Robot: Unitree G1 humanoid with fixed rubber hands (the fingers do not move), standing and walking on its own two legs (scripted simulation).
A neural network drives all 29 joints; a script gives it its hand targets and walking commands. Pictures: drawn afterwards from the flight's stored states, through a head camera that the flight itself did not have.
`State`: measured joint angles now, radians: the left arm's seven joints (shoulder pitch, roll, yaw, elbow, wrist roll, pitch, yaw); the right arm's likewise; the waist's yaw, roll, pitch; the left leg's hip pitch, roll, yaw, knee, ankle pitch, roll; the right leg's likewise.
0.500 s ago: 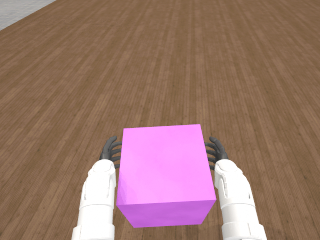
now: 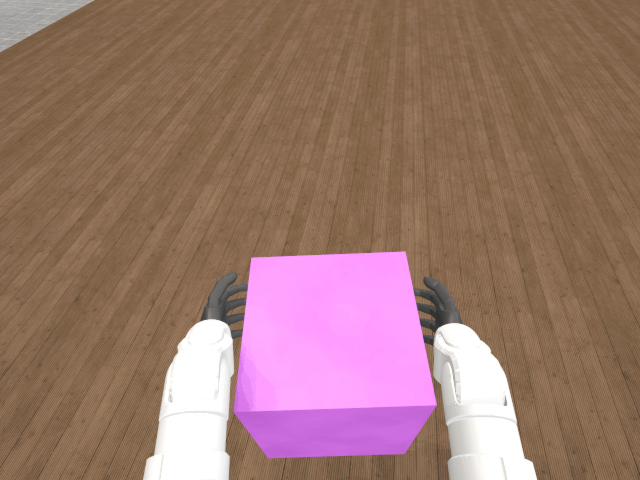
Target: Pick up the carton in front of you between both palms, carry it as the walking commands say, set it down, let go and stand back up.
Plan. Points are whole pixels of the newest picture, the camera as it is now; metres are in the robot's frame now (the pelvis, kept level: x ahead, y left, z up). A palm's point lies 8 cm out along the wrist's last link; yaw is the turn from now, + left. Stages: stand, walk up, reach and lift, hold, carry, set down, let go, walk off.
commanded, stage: carry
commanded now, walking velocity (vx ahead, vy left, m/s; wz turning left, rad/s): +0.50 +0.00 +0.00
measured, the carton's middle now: (332, 361) +0.29 +0.00 -0.05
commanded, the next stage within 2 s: none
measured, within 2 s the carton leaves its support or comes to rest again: neither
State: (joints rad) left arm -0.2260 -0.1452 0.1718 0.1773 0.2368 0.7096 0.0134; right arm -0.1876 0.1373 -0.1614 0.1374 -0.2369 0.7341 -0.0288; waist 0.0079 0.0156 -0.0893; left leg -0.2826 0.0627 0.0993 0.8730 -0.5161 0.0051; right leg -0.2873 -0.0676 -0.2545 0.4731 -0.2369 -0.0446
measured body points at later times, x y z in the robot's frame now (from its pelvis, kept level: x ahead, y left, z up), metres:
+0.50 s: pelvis +0.22 +0.05 +0.01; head +0.25 +0.06 +0.46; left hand +0.53 +0.18 +0.02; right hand +0.50 -0.12 +0.02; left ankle +0.19 +0.14 -0.74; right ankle +0.25 -0.08 -0.70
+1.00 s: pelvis +0.35 +0.04 +0.00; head +0.35 +0.04 +0.45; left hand +0.65 +0.18 +0.03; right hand +0.64 -0.12 +0.03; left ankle +0.22 +0.15 -0.73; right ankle +0.36 -0.07 -0.73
